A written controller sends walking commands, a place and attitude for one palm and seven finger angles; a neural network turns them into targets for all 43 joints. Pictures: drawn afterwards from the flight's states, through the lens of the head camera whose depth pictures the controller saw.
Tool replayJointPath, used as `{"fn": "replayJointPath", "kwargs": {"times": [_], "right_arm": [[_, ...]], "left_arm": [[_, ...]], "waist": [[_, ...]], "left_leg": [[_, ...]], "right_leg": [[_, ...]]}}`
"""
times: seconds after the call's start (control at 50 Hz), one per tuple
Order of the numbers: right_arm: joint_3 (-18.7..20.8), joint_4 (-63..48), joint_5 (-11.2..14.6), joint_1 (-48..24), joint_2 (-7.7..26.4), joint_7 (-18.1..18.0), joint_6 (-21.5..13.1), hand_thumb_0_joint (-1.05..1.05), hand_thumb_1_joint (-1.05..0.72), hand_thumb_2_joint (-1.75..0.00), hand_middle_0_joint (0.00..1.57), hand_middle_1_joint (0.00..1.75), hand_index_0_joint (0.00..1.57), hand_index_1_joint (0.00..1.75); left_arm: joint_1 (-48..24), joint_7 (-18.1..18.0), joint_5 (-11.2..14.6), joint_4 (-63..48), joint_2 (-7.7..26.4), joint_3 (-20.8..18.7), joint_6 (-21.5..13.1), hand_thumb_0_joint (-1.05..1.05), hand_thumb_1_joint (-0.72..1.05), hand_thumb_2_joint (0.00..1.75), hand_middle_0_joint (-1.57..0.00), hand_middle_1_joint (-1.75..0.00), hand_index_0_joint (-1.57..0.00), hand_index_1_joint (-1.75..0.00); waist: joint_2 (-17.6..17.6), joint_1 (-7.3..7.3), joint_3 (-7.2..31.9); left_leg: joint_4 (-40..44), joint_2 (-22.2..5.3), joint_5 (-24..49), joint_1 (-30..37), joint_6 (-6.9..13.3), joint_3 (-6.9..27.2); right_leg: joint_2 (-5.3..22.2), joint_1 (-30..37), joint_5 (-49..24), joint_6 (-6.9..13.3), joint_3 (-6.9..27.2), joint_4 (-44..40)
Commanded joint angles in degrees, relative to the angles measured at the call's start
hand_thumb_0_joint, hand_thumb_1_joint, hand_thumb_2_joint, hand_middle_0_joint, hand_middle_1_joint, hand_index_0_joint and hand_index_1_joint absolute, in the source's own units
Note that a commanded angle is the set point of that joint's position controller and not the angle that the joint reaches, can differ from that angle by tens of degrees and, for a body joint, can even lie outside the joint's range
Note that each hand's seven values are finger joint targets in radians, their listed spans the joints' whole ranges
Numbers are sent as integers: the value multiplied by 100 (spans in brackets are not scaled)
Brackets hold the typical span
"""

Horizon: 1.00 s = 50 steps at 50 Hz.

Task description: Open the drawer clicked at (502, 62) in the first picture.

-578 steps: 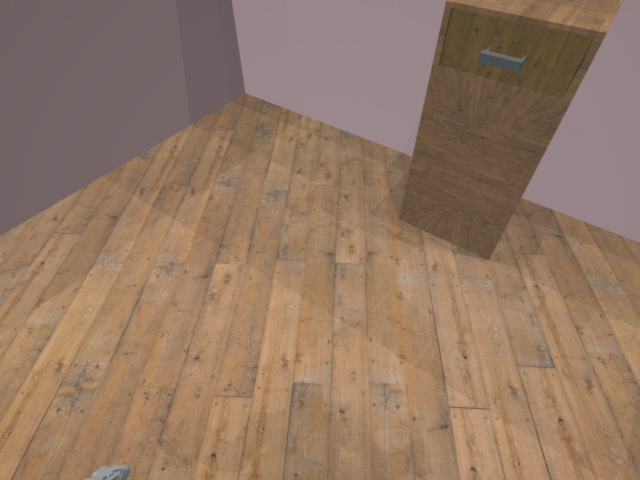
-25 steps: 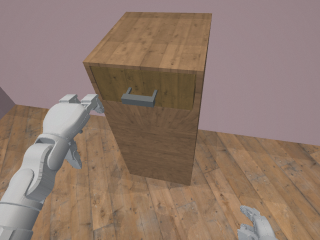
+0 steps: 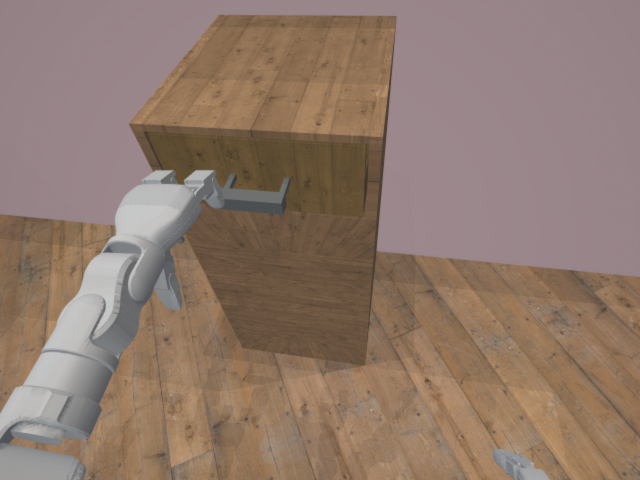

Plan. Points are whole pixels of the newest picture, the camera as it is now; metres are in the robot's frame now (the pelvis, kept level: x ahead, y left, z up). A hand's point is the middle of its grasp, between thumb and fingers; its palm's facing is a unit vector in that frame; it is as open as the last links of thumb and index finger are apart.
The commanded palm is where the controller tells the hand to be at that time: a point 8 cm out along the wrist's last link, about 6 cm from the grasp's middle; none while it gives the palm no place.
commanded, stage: move the hooked fingers above the handle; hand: left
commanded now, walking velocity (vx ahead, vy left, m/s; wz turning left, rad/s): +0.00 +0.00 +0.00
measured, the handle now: (254, 191) +0.55 +0.16 +0.02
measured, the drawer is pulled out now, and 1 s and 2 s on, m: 0.00 0.00 0.00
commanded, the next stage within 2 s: none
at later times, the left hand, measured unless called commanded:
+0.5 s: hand (217, 210) +0.44 +0.19 +0.09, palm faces -0.06 -0.05 -1.00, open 13.8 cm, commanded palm +0.44 +0.20 +0.15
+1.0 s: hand (240, 180) +0.51 +0.17 +0.08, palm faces -0.02 -0.06 -1.00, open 13.6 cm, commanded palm +0.50 +0.19 +0.14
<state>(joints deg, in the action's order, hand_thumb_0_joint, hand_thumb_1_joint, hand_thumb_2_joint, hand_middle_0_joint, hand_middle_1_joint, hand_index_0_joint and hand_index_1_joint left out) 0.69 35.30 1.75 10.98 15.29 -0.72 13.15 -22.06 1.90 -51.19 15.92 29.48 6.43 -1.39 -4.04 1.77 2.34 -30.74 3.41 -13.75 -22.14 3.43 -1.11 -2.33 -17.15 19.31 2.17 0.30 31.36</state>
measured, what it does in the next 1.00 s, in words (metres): stands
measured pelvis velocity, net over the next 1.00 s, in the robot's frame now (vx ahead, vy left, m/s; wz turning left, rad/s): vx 0.01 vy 0.00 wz -0.03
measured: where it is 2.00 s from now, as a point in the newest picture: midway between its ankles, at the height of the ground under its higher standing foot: outside the picture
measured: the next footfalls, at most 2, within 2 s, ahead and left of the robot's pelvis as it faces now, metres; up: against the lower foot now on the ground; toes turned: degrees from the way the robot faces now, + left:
none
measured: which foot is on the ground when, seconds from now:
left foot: down 0.00-1.00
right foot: down 0.00-1.00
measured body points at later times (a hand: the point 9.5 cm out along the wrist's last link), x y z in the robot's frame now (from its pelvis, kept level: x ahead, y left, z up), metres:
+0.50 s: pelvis +0.01 -0.01 -0.01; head +0.05 -0.03 +0.44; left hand +0.44 +0.19 +0.14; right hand +0.11 -0.27 -0.14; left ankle +0.02 +0.08 -0.73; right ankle -0.04 -0.10 -0.73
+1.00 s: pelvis +0.01 +0.00 -0.02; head +0.09 -0.02 +0.43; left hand +0.51 +0.17 +0.14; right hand +0.01 -0.28 -0.15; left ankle +0.02 +0.08 -0.73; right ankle -0.04 -0.10 -0.73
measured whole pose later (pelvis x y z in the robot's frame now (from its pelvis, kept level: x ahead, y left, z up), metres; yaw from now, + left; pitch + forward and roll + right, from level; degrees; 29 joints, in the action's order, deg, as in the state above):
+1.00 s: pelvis +0.01 +0.00 -0.02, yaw -2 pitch +16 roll -1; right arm 3.1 38.2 0.8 21.1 15.2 -1.4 13.3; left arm -51.0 -7.5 -58.8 54.3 28.4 4.7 -6.4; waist -2.7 -5.8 7.7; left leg -39.3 1.5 -18.0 -37.0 3.0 -1.9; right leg -4.2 -31.6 22.1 2.7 0.9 38.1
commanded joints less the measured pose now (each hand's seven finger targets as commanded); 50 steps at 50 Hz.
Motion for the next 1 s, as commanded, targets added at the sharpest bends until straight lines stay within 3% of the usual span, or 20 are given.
{"fn": "replayJointPath", "kwargs": {"times": [0.0,0.06,0.12,0.28,0.32,0.34,0.36,0.44,0.52,0.54,0.6,0.62,0.7,0.72,0.8,0.82,0.86,0.9,0.96,0.98], "right_arm": [[257,-710,-11,-325,663,-116,-210,0,-90,-90,20,30,20,30],[295,-620,-16,-190,657,-119,-222,0,-90,-90,20,30,20,30],[308,-566,-15,-142,685,-113,-181,0,-90,-90,20,30,20,30],[365,-597,3,89,713,-107,-62,0,-90,-90,20,30,20,30],[363,-575,3,170,735,-133,-37,0,-90,-90,20,30,20,30],[357,-555,8,208,728,-150,-34,0,-90,-90,20,30,20,30],[368,-529,7,253,735,-166,-27,0,-90,-90,20,30,20,30],[420,-466,-29,443,695,-185,-45,0,-90,-90,20,30,20,30],[431,-356,-36,607,731,-200,-59,0,-90,-90,20,30,20,30],[430,-333,-36,659,741,-193,-67,0,-90,-90,20,30,20,30],[458,-271,-36,817,754,-174,-50,0,-90,-90,20,30,20,30],[464,-286,-43,867,747,-165,-61,0,-90,-90,20,30,20,30],[512,-219,-53,1069,781,-171,-60,0,-90,-90,20,30,20,30],[519,-219,-63,1136,767,-162,-71,0,-90,-90,20,30,20,30],[529,-138,-100,1313,809,-159,-76,0,-90,-90,20,30,20,30],[518,-113,-115,1361,814,-158,-85,0,-90,-90,20,30,20,30],[513,-113,-111,1411,812,-143,-90,0,-90,-90,20,30,20,30],[505,-128,-117,1462,850,-143,-74,0,-90,-90,20,30,20,30],[521,-133,-118,1526,853,-138,-52,0,-90,-90,20,30,20,30],[521,-137,-113,1548,867,-145,-43,0,-90,-90,20,30,20,30]], "left_arm": [[-2509,-367,-32,-875,1302,-759,-275,0,-50,30,-30,-120,-30,-120],[-2824,-557,-52,-663,1404,-863,-362,0,-50,30,-30,-120,-30,-120],[-2918,-676,-114,-173,1458,-943,-266,0,-50,30,-30,-120,-30,-120],[-3348,-517,-227,481,1062,-444,-158,0,-50,30,-30,-120,-30,-120],[-3402,-453,-208,799,1224,-580,-221,0,-50,30,-30,-120,-30,-120],[-3663,-430,-195,866,1100,-435,-282,0,-50,30,-30,-120,-30,-120],[-3667,-448,-223,1013,1362,-685,-346,0,-50,30,-30,-120,-30,-120],[-4263,-618,-299,1041,1379,-676,-610,0,-50,30,-30,-120,-30,-120],[-4541,-845,-368,1622,1542,-793,-569,0,-50,30,-30,-120,-30,-120],[-4704,-897,-401,1646,1589,-778,-551,0,-50,30,-30,-120,-30,-120],[-4827,-930,-480,2054,1396,-584,-412,0,-50,30,-30,-120,-30,-120],[-4924,-900,-467,2166,1287,-501,-386,0,-50,30,-30,-120,-30,-120],[-5268,-831,-515,2300,1174,-344,-418,0,-50,30,-30,-120,-30,-120],[-5442,-803,-480,2296,1029,-241,-470,0,-50,30,-30,-120,-30,-120],[-5539,-920,-529,2507,1376,-556,-545,0,-50,30,-30,-120,-30,-120],[-5595,-971,-548,2651,1501,-670,-530,0,-50,30,-30,-120,-30,-120],[-5623,-1098,-638,2852,1455,-626,-429,0,-50,30,-30,-120,-30,-120],[-5501,-1202,-756,3049,1813,-901,-300,0,-50,30,-30,-120,-30,-120],[-5692,-1278,-802,3043,1658,-769,-187,0,-50,30,-30,-120,-30,-120],[-5622,-1308,-823,3095,1819,-910,-140,0,-50,30,-30,-120,-30,-120]], "waist": [[351,-88,1805],[225,-94,2004],[344,-83,2046],[481,-262,2146],[636,-281,2054],[668,-344,2002],[655,-296,1991],[374,-346,2357],[538,-452,2311],[315,-449,2468],[310,-560,2449],[527,-618,2484],[264,-738,2592],[368,-805,2623],[249,-764,2739],[465,-793,2706],[235,-777,2724],[160,-669,2813],[182,-749,2837],[221,-704,2880]], "left_leg": [[41,-179,1659,1276,-28,246],[-38,-184,1825,1302,-42,255],[-112,-154,1886,1108,-44,197],[-249,-136,2028,1010,6,136],[-263,-113,1901,812,20,106],[-264,-105,1788,775,35,95],[-281,-110,1749,714,32,94],[-397,-96,1894,795,24,101],[-488,-96,1782,534,22,60],[-507,-92,1819,540,11,56],[-578,-106,1925,539,2,50],[-624,-92,1942,457,24,48],[-684,-112,1989,618,25,61],[-722,-107,2100,625,35,85],[-788,-128,2125,535,28,90],[-834,-124,2199,388,42,93],[-842,-135,2158,340,15,78],[-859,-156,2178,283,-3,61],[-848,-192,2213,348,-2,72],[-835,-200,2172,334,0,65]], "right_leg": [[46,-35,-1727,18,107,-316],[36,-64,-1832,38,106,-235],[22,-7,-2015,31,120,-182],[42,-61,-2430,2,153,-92],[53,7,-2456,-8,170,-117],[68,-68,-2448,-27,187,-130],[58,-83,-2431,-21,196,-101],[45,-173,-2467,0,223,3],[41,-301,-2449,-22,238,29],[48,-285,-2522,-19,252,84],[18,-446,-2584,-21,209,117],[25,-379,-2672,-43,233,104],[-13,-630,-2606,-37,225,125],[-24,-636,-2635,-34,221,130],[-48,-733,-2627,-30,219,213],[-52,-680,-2746,-40,224,237],[-86,-823,-2594,-24,185,294],[-111,-815,-2497,-1,159,344],[-139,-909,-2360,0,106,327],[-143,-864,-2303,-2,105,319]]}}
